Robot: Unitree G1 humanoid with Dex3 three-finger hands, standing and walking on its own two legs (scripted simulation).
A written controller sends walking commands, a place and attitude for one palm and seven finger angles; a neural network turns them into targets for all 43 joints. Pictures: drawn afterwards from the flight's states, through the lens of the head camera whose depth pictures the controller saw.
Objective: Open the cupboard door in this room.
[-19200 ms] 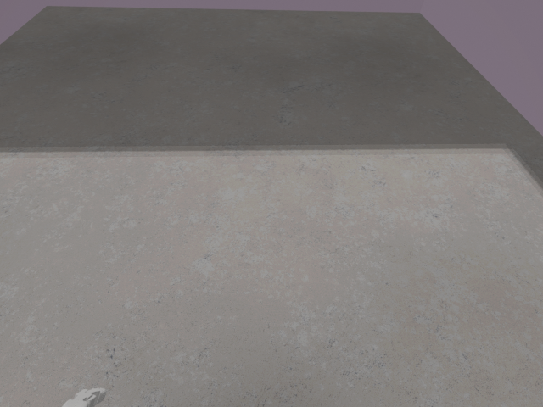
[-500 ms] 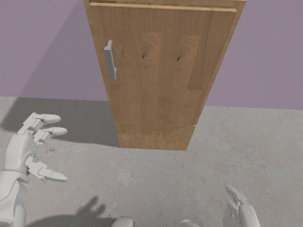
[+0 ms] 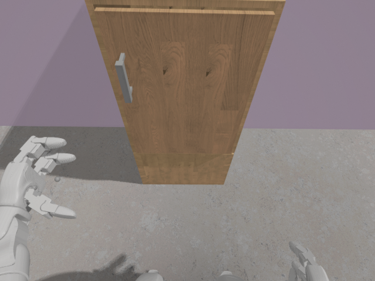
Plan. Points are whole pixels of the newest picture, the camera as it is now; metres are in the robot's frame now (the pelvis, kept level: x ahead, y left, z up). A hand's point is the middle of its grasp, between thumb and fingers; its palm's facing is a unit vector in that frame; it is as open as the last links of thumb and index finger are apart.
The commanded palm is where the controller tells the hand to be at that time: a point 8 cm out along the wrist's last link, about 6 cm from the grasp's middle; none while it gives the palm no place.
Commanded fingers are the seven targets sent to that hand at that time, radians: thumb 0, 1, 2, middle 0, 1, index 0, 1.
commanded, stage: raise the hand with hooked fingers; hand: left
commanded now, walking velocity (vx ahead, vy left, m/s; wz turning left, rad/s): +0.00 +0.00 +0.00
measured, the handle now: (125, 78) +0.61 +0.21 +0.06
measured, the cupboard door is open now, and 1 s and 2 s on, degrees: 0 0 0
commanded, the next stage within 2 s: move the hooked fingers beside the handle in 0.14 s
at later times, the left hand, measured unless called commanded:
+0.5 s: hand (59, 165) +0.32 +0.28 +0.07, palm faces +0.06 -1.00 -0.02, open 14.0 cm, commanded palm +0.30 +0.32 +0.06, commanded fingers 0.00 -0.50 0.30 -0.30 -1.20 -0.30 -1.20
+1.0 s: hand (76, 131) +0.41 +0.28 +0.07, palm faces +0.06 -1.00 -0.02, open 14.0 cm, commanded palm +0.39 +0.32 +0.06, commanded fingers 0.00 -0.50 0.30 -0.30 -1.20 -0.30 -1.20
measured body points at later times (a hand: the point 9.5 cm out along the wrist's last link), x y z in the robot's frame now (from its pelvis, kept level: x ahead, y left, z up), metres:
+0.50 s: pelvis +0.00 +0.00 +0.00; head +0.06 +0.01 +0.44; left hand +0.31 +0.33 +0.07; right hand +0.15 -0.24 -0.09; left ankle +0.01 +0.13 -0.69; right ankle +0.03 -0.11 -0.69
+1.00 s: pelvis +0.00 +0.01 -0.01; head +0.09 +0.02 +0.43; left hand +0.40 +0.33 +0.07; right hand +0.07 -0.26 -0.11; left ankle +0.01 +0.13 -0.69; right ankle +0.03 -0.11 -0.69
